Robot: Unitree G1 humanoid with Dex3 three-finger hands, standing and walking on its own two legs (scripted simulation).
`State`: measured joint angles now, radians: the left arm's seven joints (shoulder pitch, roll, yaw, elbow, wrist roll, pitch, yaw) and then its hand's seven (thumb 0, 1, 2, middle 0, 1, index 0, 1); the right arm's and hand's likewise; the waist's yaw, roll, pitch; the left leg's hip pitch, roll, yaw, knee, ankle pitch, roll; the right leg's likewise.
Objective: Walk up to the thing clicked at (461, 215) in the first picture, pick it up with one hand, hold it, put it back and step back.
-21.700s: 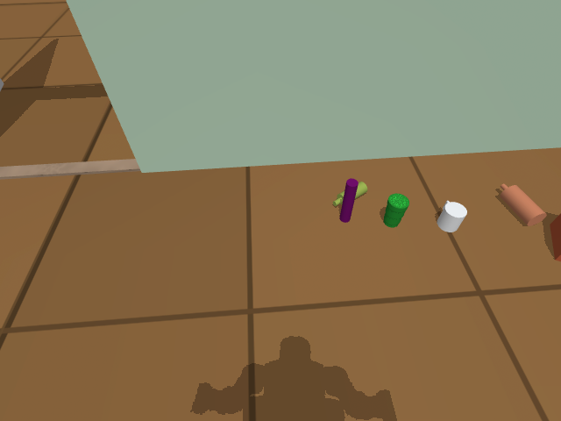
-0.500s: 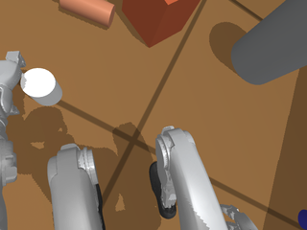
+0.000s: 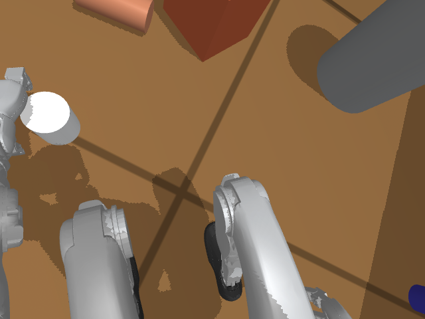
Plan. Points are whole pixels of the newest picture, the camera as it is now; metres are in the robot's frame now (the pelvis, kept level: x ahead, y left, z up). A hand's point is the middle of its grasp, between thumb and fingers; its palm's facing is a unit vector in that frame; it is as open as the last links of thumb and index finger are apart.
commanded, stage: approach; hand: left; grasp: from above
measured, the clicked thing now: (46, 116) +0.54 +0.29 -0.29
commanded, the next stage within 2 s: close in in 0.22 s
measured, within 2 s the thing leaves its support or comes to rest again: neither
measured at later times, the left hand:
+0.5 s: hand (31, 111) +0.50 +0.27 -0.17, palm faces -0.51 -0.07 -0.86, open 13.7 cm
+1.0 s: hand (46, 119) +0.51 +0.27 -0.22, palm faces -0.44 -0.05 -0.90, open 13.0 cm
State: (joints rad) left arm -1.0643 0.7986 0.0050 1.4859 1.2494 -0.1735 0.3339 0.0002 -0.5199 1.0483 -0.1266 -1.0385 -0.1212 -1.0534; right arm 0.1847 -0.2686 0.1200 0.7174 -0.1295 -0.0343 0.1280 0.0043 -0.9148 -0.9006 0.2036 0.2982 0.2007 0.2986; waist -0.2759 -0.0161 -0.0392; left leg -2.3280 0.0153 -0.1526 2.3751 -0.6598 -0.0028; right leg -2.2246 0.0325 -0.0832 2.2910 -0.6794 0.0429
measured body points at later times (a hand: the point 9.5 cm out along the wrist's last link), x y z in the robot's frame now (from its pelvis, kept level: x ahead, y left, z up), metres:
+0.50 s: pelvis +0.00 +0.00 +0.00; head +0.25 +0.06 +0.36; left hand +0.52 +0.27 -0.12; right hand +0.01 -0.26 -0.10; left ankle +0.08 +0.13 -0.31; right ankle +0.10 -0.13 -0.31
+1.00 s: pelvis +0.01 +0.00 -0.02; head +0.28 +0.09 +0.33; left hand +0.53 +0.27 -0.17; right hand +0.03 -0.26 -0.10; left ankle +0.08 +0.13 -0.31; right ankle +0.10 -0.13 -0.30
